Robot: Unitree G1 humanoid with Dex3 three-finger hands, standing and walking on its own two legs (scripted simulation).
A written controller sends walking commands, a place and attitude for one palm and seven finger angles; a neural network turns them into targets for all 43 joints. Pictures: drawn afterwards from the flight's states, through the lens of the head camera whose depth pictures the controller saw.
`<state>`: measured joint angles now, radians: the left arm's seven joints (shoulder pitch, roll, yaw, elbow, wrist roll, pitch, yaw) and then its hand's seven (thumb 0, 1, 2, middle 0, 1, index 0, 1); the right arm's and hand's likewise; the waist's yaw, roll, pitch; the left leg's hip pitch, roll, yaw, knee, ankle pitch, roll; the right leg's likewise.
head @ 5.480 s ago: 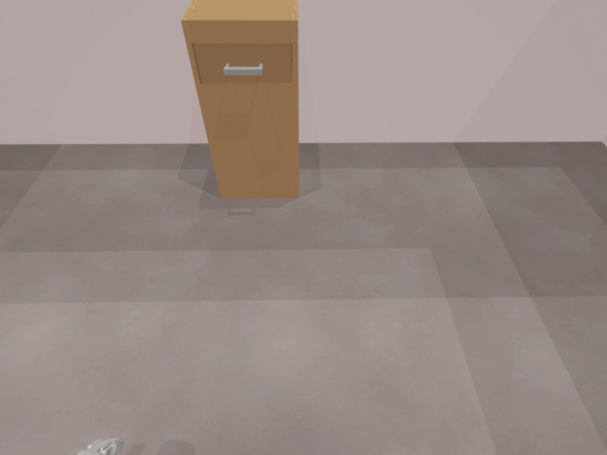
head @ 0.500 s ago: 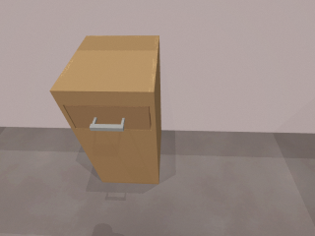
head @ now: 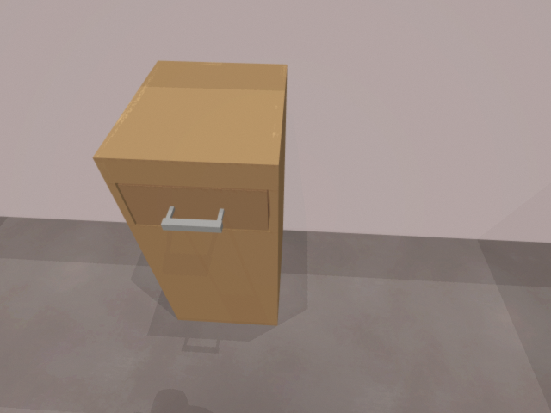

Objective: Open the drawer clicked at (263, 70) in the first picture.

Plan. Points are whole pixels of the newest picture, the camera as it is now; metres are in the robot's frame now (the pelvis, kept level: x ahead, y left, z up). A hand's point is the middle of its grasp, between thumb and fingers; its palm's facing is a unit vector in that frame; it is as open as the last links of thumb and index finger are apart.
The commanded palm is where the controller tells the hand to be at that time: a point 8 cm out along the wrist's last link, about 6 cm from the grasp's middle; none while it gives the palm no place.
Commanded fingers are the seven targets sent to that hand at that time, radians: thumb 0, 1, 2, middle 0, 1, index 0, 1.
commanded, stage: come to a stop and stand still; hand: left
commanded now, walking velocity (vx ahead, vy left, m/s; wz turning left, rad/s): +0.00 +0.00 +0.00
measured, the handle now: (194, 218) +0.53 +0.23 -0.11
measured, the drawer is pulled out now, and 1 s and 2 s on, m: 0.00 0.00 0.00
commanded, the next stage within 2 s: look again from close up in 0.60 s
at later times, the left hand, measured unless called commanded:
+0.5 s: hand out of the picture -0.01 +0.19 -0.17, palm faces +0.03 -0.98 -0.19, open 7.4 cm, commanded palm none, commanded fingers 0.00 0.90 0.90 -0.20 -0.30 -0.20 -0.30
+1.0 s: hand out of the picture -0.01 +0.22 -0.19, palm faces +0.01 -0.98 -0.18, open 7.4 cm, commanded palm none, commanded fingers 0.00 0.90 0.90 -0.20 -0.30 -0.20 -0.30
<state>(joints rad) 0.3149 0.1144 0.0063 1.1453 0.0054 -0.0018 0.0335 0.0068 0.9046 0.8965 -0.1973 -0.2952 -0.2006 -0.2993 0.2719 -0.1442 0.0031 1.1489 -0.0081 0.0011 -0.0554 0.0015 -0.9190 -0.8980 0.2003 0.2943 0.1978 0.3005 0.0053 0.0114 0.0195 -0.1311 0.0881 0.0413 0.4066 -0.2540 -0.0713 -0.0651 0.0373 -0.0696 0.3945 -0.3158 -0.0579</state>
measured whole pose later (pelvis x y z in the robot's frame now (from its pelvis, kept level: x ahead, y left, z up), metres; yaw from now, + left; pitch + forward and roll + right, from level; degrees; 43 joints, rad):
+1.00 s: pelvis -0.02 +0.05 -0.01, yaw -1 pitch -1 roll -1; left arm 0.31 0.16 -0.01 1.06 0.01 0.00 0.04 0.01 0.91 0.90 -0.20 -0.30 -0.20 -0.30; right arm 0.27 -0.17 0.01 1.04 -0.01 -0.01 -0.03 0.00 -0.92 -0.90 0.20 0.29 0.20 0.30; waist 0.00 -0.01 0.01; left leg -0.24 0.04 0.06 0.58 -0.32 0.00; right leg -0.15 -0.02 -0.04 0.53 -0.35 0.01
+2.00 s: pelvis +0.02 +0.04 -0.01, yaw -2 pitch +3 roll +0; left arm 0.30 0.17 0.03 1.02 0.02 0.01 0.04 0.03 0.92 0.90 -0.20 -0.30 -0.20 -0.30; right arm 0.22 -0.16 -0.02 1.03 -0.01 0.00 -0.05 0.00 -0.92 -0.90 0.20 0.29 0.20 0.30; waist 0.01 -0.01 0.03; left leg -0.23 0.05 0.10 0.54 -0.34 0.00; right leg -0.19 -0.02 -0.04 0.55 -0.38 0.00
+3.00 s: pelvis -0.04 +0.06 -0.01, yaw +0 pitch -1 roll -1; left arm 0.35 0.11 -0.01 1.10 0.02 -0.01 0.04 0.01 0.90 0.90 -0.20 -0.30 -0.20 -0.30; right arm 0.33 -0.14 0.01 1.06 -0.01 -0.01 -0.03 0.02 -0.93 -0.90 0.20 0.29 0.20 0.30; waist -0.01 0.01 0.01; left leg -0.28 0.04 0.08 0.58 -0.28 0.02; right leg -0.19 -0.03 -0.07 0.52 -0.31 0.02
